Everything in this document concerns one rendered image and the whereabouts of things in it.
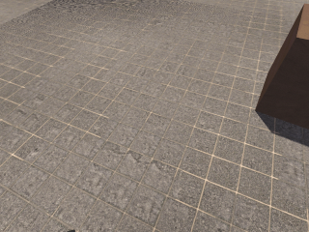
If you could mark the pedestal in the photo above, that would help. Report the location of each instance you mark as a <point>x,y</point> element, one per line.
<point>285,94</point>

